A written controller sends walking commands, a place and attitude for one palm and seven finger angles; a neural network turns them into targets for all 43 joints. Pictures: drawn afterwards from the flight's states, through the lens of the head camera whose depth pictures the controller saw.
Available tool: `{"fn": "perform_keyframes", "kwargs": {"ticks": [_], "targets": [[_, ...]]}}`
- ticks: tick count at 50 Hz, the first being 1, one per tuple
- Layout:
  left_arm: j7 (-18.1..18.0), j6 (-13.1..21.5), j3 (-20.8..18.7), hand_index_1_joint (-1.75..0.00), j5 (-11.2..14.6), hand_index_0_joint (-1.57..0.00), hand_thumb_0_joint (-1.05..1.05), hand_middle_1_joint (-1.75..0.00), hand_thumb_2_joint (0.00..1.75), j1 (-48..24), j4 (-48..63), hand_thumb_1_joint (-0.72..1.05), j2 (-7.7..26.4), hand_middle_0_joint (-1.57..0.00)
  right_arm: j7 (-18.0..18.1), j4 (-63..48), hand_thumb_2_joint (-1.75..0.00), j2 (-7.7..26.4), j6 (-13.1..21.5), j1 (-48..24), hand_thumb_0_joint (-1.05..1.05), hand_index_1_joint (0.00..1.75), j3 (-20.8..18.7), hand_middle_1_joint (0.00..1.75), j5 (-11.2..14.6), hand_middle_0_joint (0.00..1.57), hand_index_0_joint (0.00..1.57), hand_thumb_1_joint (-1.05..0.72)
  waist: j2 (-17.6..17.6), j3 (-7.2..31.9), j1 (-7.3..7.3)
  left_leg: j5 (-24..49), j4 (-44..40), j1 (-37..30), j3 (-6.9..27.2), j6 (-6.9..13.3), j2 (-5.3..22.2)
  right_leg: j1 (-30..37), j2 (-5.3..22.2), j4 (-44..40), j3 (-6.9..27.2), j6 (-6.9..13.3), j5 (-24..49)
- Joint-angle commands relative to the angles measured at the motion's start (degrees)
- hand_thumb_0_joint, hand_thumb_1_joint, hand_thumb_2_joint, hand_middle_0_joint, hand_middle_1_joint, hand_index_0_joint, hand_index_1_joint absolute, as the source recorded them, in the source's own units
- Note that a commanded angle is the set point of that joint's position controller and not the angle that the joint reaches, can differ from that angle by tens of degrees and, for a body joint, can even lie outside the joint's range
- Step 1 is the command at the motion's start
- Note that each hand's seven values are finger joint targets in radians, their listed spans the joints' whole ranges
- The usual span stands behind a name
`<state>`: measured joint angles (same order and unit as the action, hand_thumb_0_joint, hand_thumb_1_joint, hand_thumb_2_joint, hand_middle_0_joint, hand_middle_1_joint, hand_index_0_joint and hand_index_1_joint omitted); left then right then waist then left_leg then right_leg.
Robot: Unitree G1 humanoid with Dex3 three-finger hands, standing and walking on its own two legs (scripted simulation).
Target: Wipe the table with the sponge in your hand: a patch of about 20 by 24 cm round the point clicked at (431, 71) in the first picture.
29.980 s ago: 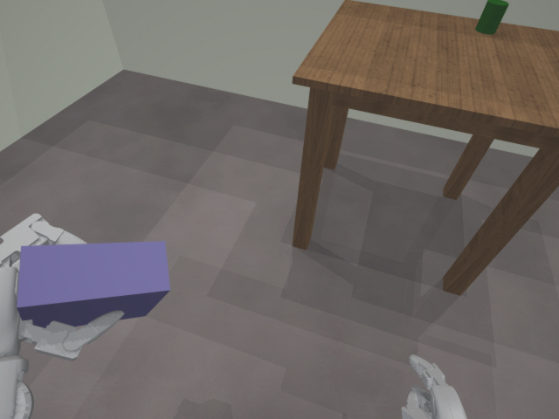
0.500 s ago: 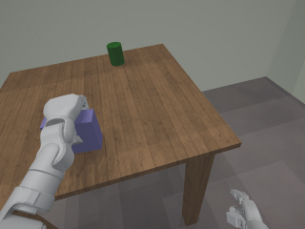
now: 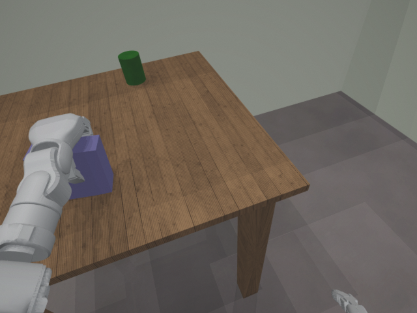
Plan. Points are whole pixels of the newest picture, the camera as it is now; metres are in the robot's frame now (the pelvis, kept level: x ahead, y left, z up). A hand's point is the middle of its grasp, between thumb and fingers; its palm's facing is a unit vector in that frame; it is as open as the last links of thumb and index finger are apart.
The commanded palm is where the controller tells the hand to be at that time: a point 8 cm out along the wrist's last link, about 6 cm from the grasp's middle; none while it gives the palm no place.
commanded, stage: wipe forward along the middle lane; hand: left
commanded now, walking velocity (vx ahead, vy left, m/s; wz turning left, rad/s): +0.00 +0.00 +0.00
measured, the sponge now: (77, 176) +0.36 +0.31 +0.09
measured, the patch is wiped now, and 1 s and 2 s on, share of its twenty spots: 1.00 1.00 1.00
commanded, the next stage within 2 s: slide back across to the first lane in 0.42 s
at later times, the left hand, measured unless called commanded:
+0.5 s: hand (64, 140) +0.41 +0.34 +0.14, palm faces -0.10 -0.03 -0.99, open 9.7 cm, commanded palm +0.40 +0.35 +0.18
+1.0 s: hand (36, 139) +0.41 +0.40 +0.15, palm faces -0.05 -0.01 -1.00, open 9.7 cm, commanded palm +0.39 +0.39 +0.21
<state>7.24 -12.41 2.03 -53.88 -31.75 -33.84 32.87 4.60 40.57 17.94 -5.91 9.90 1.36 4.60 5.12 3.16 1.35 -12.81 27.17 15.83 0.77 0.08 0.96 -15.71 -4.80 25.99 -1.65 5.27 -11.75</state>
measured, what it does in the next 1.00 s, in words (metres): shifts its weight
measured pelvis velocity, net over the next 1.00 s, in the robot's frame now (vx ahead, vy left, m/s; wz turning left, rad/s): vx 0.03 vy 0.06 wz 0.01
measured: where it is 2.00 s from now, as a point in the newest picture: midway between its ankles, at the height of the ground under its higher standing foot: outside the picture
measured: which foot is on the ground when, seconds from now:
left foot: down 0.00-1.00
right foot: down 0.00-1.00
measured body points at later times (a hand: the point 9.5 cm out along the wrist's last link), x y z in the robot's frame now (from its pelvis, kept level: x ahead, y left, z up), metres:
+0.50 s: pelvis +0.00 +0.01 +0.00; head +0.02 -0.01 +0.45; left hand +0.41 +0.34 +0.20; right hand +0.11 -0.26 -0.13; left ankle +0.02 +0.14 -0.74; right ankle +0.02 -0.06 -0.74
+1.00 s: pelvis +0.03 +0.06 +0.00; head +0.05 +0.04 +0.45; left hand +0.41 +0.40 +0.20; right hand +0.18 -0.20 -0.11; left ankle +0.02 +0.14 -0.74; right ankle +0.02 -0.06 -0.74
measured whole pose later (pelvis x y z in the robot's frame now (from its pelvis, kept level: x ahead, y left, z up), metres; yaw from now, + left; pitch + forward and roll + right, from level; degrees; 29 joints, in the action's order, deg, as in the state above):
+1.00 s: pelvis +0.03 +0.06 +0.00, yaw +1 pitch +4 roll -1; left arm 6.1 -9.2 -0.5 -54.8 -35.2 -36.8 37.7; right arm 3.2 38.7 17.0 -6.8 10.8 0.7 5.3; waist 4.2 2.7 1.5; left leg -13.5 25.0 15.9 0.3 3.2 -2.3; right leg -14.2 -1.6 21.4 -0.8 1.1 -11.6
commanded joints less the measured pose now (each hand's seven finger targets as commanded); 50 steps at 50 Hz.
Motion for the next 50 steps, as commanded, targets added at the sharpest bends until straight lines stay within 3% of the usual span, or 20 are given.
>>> {"fn": "perform_keyframes", "kwargs": {"ticks": [1, 5, 6, 9, 11, 14, 16, 18, 22, 24, 30, 31, 35, 36, 39, 42, 45, 46, 48, 50], "targets": [[-3.2, 0.57, -6.37, -1.6, -3.67, -1.2, 0.0, -1.6, 1.3, -15.8, 2.05, 0.1, 18.98, -1.2, 0.33, -8.91, -0.9, 6.51, 2.63, -7.12, 0.0, 0.3, -2.44, 0.3, -0.28, 0.2, 0.2, -0.9, -8.81, 8.92, 0.75, 2.07, -1.37, 3.47, 0.16, 3.01, -3.06, 7.56, 5.33, -6.35, 9.87, -1.86, 2.97], [-4.05, 2.45, -7.13, -1.6, -4.22, -1.2, 0.0, -1.6, 1.3, -17.24, -0.99, 0.1, 20.68, -1.2, 0.36, -7.73, -0.9, 7.04, 2.4, -5.21, 0.0, 0.3, -3.1, 0.3, -0.41, 0.2, 0.2, -0.9, -9.35, 8.26, 0.1, 0.95, 0.12, 4.88, -0.47, 2.99, -3.15, 6.83, 5.93, -6.65, 11.45, -2.25, 1.72], [-4.12, 3.17, -7.8, -1.6, -4.52, -1.2, 0.0, -1.6, 1.3, -19.77, -0.8, 0.1, 22.05, -1.2, 0.42, -7.78, -0.9, 7.0, 2.45, -5.23, 0.0, 0.3, -2.99, 0.3, -0.35, 0.2, 0.2, -0.9, -7.07, 9.17, 0.05, 1.1, -0.15, 5.26, -0.06, 2.83, -3.15, 6.78, 5.94, -6.3, 12.06, -1.78, 1.66], [-4.75, 3.74, -6.52, -1.6, -5.31, -1.2, 0.0, -1.6, 1.3, -20.76, -4.35, 0.1, 21.02, -1.2, 0.25, -6.99, -0.9, 7.06, 2.16, -3.89, 0.0, 0.3, -3.28, 0.3, -0.21, 0.2, 0.2, -0.9, -6.62, 8.42, -0.43, 0.5, -0.1, 5.61, -0.61, 2.94, -3.04, 5.27, 5.66, -6.26, 10.6, -1.98, 0.36], [-4.87, 3.99, -8.01, -1.6, -5.54, -1.2, 0.0, -1.6, 1.3, -22.92, -5.34, 0.1, 23.6, -1.2, 0.38, -7.07, -0.9, 7.1, 2.0, -3.82, 0.0, 0.3, -3.23, 0.3, -0.13, 0.2, 0.2, -0.9, -6.29, 9.57, -0.26, 0.48, -0.38, 5.96, -0.07, 3.01, -3.2, 5.45, 5.5, -6.19, 10.9, -1.73, -0.02], [-4.91, 4.18, -5.73, -1.6, -5.68, -1.2, 0.0, -1.6, 1.3, -25.47, -7.92, 0.1, 21.95, -1.2, 0.27, -6.58, -0.9, 7.31, 1.94, -2.42, 0.0, 0.3, -3.33, 0.3, 0.03, 0.2, 0.2, -0.9, -7.47, 10.59, -1.35, 0.23, -0.04, 6.44, -0.64, 3.07, -2.84, 5.78, 5.82, -6.02, 10.21, -2.24, 1.01], [-4.88, 4.7, -8.31, -1.6, -5.33, -1.2, 0.0, -1.6, 1.3, -25.97, -8.08, 0.1, 25.03, -1.2, 0.32, -6.92, -0.9, 7.45, 1.72, -2.54, 0.0, 0.3, -3.3, 0.3, 0.06, 0.2, 0.2, -0.9, -7.02, 13.28, -0.63, 1.36, -0.17, 6.72, -0.15, 3.04, -2.84, 7.74, 5.91, -5.13, 10.69, -1.98, 3.56], [-4.85, 4.85, -6.23, -1.6, -5.17, -1.2, 0.0, -1.6, 1.3, -27.39, -9.77, 0.1, 23.31, -1.2, 0.41, -6.68, -0.9, 7.4, 1.53, -1.79, 0.0, 0.3, -3.25, 0.3, 0.27, 0.2, 0.2, -0.9, -7.68, 12.25, -1.78, 0.56, -0.27, 6.86, -0.75, 3.26, -2.76, 6.9, 5.81, -5.45, 9.56, -2.55, 3.09], [-4.69, 6.04, -6.69, -1.6, -5.99, -1.2, 0.0, -1.6, 1.3, -28.66, -11.09, 0.1, 24.24, -1.2, 0.27, -6.36, -0.9, 7.6, 1.37, -0.65, 0.0, 0.3, -3.35, 0.3, 0.14, 0.2, 0.2, -0.9, -5.05, 12.99, -1.74, 1.9, -0.71, 6.03, -0.67, 3.37, -2.65, 6.29, 5.4, -4.9, 8.43, -2.12, 5.21], [-4.77, 6.41, -4.72, -1.6, -6.2, -1.2, 0.0, -1.6, 1.3, -28.49, -10.96, 0.1, 21.4, -1.2, 0.08, -6.67, -0.9, 7.36, 1.21, -0.21, 0.0, 0.3, -3.41, 0.3, 0.17, 0.2, 0.2, -0.9, -5.29, 12.21, -2.15, 2.23, -0.88, 5.2, -0.87, 3.47, -2.64, 4.73, 5.04, -5.18, 7.28, -2.15, 5.42], [-6.22, 7.68, -6.62, -1.6, -6.34, -1.2, 0.0, -1.6, 1.3, -27.99, -6.63, 0.1, 22.0, -1.2, -0.25, -7.4, -0.9, 7.06, 0.88, 0.15, 0.0, 0.3, -3.89, 0.3, 0.03, 0.2, 0.2, -0.9, -4.57, 16.18, -0.65, 6.37, -1.58, 1.87, -0.5, 3.7, -2.57, 6.41, 4.4, -4.28, 5.54, -1.56, 8.73], [-6.34, 7.74, -8.91, -1.6, -5.78, -1.2, 0.0, -1.6, 1.3, -27.34, -6.31, 0.1, 23.94, -1.2, -0.21, -7.7, -0.9, 7.13, 0.87, -0.49, 0.0, 0.3, -3.8, 0.3, -0.01, 0.2, 0.2, -0.9, -5.1, 16.72, 0.1, 7.35, -2.05, 1.81, -0.12, 3.67, -2.63, 7.22, 4.29, -4.17, 5.36, -1.35, 9.78], [-7.16, 6.16, -9.63, -1.6, -4.38, -1.2, 0.0, -1.6, 1.3, -26.55, -6.25, 0.1, 25.0, -1.2, -0.32, -7.36, -0.9, 7.34, 0.55, -1.4, 0.0, 0.3, -3.6, 0.3, 0.2, 0.2, 0.2, -0.9, -5.78, 14.01, 0.26, 6.18, -3.05, 1.84, -0.47, 3.6, -2.55, 7.36, 4.31, -4.97, 4.74, -1.76, 7.54], [-7.09, 5.98, -11.42, -1.6, -4.36, -1.2, 0.0, -1.6, 1.3, -27.23, -5.64, 0.1, 27.35, -1.2, -0.32, -7.58, -0.9, 7.4, 0.56, -2.29, 0.0, 0.3, -3.34, 0.3, 0.24, 0.2, 0.2, -0.9, -5.1, 14.57, 0.92, 7.16, -3.62, 1.6, 0.0, 3.61, -2.72, 7.86, 4.21, -4.92, 4.74, -1.43, 7.94], [-6.92, 4.58, -10.27, -1.6, -6.09, -1.2, 0.0, -1.6, 1.3, -28.93, -2.44, 0.1, 27.55, -1.2, -0.82, -7.72, -0.9, 7.27, 0.59, -2.45, 0.0, 0.3, -3.39, 0.3, 0.24, 0.2, 0.2, -0.9, -1.61, 15.21, 0.77, 9.93, -3.97, -0.84, 0.14, 3.53, -2.53, 7.96, 3.88, -4.69, 3.62, -1.04, 8.98], [-5.94, 3.13, -9.34, -1.6, -6.17, -1.2, 0.0, -1.6, 1.3, -27.35, 1.44, 0.1, 26.21, -1.2, -1.22, -8.73, -0.9, 6.97, 0.86, -3.6, 0.0, 0.3, -3.37, 0.3, 0.11, 0.2, 0.2, -0.9, 0.81, 17.23, 1.24, 14.76, -3.71, -4.07, 0.89, 3.47, -2.21, 8.85, 3.64, -4.31, 2.99, -0.39, 11.53], [-4.11, 3.02, -8.26, -1.6, -2.8, -1.2, 0.0, -1.6, 1.3, -27.64, 6.97, 0.1, 23.71, -1.2, -1.18, -9.61, -0.9, 6.73, 1.26, -4.26, 0.0, 0.3, -3.43, 0.3, 0.47, 0.2, 0.2, -0.9, -1.03, 17.93, 0.16, 15.72, -3.86, -6.96, 1.8, 3.43, -1.77, 8.52, 3.55, -5.09, 2.3, -0.81, 12.06], [-3.37, 3.42, -8.27, -1.6, -1.51, -1.2, 0.0, -1.6, 1.3, -27.38, 9.54, 0.1, 23.03, -1.2, -1.0, -10.8, -0.9, 6.31, 1.83, -5.42, 0.0, 0.3, -3.18, 0.3, 0.56, 0.2, 0.2, -0.9, 0.37, 18.77, 0.58, 17.63, -4.12, -8.01, 2.32, 3.45, -1.84, 8.78, 3.54, -5.13, 2.3, -0.58, 12.59], [-2.46, 3.16, -7.02, -1.6, -1.58, -1.2, 0.0, -1.6, 1.3, -28.57, 9.79, 0.1, 22.42, -1.2, -0.82, -9.69, -0.9, 6.61, 1.88, -4.42, 0.0, 0.3, -3.21, 0.3, 0.5, 0.2, 0.2, -0.9, -0.43, 16.8, -0.57, 17.92, -4.12, -9.62, 2.9, 3.29, -1.48, 6.67, 3.26, -5.8, 1.5, -0.72, 11.68], [-1.94, 3.08, -6.09, -1.6, -2.34, -1.2, 0.0, -1.6, 1.3, -28.18, 11.79, 0.1, 21.41, -1.2, -1.06, -9.84, -0.9, 6.54, 1.94, -4.38, 0.0, 0.3, -3.16, 0.3, 0.37, 0.2, 0.2, -0.9, 1.34, 16.28, -0.39, 20.82, -4.18, -11.2, 3.74, 2.5, -1.25, 5.52, 3.02, -5.91, 1.04, -0.35, 11.71]]}}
